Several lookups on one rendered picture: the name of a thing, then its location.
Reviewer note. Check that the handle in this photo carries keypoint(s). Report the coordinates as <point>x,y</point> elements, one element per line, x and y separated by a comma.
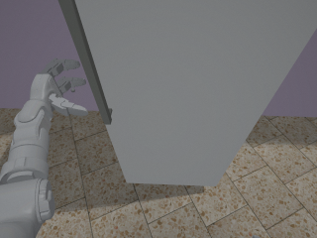
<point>73,21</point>

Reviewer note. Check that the robot left hand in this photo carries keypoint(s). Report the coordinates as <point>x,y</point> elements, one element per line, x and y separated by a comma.
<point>44,87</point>

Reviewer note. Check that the fridge door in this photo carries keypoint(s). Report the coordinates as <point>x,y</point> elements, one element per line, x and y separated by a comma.
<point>188,80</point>

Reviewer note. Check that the left robot upper arm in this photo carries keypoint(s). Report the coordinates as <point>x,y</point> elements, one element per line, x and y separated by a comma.
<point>24,207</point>

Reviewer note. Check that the left robot forearm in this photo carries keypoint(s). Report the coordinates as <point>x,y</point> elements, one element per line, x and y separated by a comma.
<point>28,154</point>

